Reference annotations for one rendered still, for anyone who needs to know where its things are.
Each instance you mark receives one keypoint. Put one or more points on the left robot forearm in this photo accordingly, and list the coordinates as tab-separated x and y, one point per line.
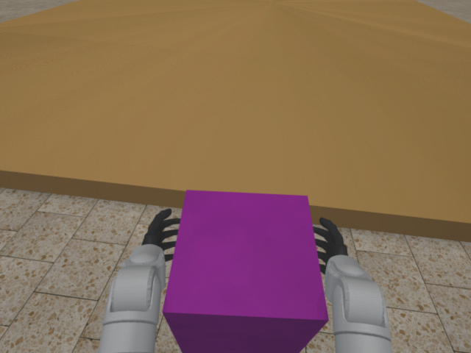
133	303

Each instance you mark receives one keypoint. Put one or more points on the carton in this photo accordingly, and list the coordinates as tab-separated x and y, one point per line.
245	275

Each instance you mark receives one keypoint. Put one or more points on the right robot forearm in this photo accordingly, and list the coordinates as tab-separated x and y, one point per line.
360	320

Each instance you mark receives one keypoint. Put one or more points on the robot right hand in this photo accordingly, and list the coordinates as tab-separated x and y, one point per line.
334	245

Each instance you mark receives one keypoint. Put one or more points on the robot left hand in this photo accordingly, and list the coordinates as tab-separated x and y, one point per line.
155	234

